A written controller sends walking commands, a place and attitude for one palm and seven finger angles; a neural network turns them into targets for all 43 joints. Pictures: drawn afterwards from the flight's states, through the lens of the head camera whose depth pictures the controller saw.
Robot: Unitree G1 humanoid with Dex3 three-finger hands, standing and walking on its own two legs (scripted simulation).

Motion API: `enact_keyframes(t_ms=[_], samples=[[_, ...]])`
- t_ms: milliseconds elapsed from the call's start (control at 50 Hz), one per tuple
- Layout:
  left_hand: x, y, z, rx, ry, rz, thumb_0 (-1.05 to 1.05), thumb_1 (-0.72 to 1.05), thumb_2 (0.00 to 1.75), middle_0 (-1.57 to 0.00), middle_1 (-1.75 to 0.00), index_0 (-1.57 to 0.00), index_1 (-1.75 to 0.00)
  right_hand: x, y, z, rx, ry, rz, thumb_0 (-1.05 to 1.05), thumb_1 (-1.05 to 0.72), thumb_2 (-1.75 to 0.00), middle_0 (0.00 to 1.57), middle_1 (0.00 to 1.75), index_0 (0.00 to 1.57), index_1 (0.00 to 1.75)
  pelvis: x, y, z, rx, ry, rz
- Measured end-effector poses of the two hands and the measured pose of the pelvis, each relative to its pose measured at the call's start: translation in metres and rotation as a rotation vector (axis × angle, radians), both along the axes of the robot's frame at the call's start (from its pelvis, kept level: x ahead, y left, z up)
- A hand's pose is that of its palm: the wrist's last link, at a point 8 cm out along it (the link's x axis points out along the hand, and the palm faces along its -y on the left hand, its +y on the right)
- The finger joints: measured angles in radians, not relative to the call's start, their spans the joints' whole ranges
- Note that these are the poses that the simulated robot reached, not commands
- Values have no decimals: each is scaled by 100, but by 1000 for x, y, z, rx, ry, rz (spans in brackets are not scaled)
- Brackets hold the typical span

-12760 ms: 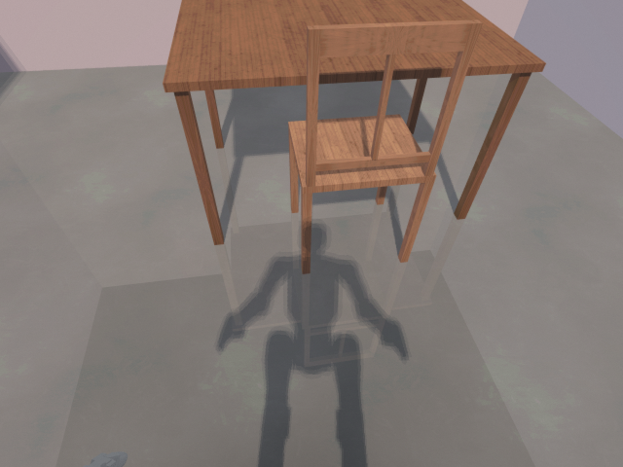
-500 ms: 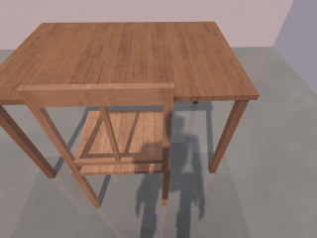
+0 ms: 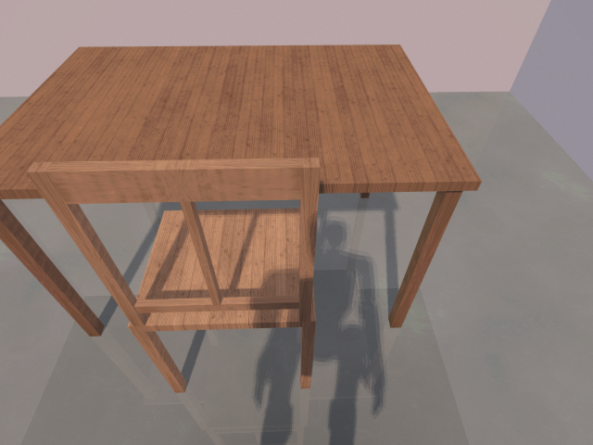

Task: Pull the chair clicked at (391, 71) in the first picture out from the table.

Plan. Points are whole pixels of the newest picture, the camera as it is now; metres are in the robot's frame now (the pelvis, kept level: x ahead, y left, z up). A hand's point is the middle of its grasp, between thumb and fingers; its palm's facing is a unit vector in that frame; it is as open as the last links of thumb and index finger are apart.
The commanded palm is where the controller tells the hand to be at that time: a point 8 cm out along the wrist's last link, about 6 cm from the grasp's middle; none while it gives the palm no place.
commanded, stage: look again from close up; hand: left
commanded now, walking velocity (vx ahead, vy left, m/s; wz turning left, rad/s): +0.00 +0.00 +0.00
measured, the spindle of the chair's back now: (204, 257) +0.45 +0.21 -0.07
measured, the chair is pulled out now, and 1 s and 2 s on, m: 0.00 0.00 0.00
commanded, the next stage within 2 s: raise the hand toward the chair's back in 0.68 s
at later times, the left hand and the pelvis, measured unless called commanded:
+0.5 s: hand out of the picture -0.05 +0.14 -0.18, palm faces +0.08 -0.98 -0.16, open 7.4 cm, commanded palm none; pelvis +0.00 +0.00 +0.00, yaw +0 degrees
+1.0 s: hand out of the picture +0.13 +0.20 -0.06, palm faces +0.22 -0.95 -0.21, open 7.7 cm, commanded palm +0.10 +0.21 -0.07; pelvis -0.03 +0.02 -0.02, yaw +3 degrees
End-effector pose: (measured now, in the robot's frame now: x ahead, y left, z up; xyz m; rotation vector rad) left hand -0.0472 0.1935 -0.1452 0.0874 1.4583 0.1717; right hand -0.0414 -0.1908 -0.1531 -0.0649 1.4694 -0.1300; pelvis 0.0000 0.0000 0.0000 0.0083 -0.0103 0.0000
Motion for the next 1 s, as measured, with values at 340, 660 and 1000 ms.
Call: enact_keyframes(t_ms=[340, 660, 1000], samples=[[-4, -4, 0, 3, 5, 14, 0, 91, 90, -20, -30, -20, -30, -4, -4, 0, -1, 16, 3, 0, -91, -90, 20, 30, 20, 30, 0, -4, 0, -2, 2, 7], [-6, -3, -2, -8, -5, 19, 0, 91, 90, -20, -30, -20, -30, -4, -1, 2, -9, -2, 3, 0, -91, -90, 20, 30, 20, 30, -2, -1, 0, -6, -6, 10], [152, 48, 110, 174, -905, -26, 7, 90, 86, -18, -28, -18, -29, 90, -55, 22, -185, -601, 74, 3, -93, -90, 20, 30, 20, 30, -30, 19, -19, -6, 52, 45]])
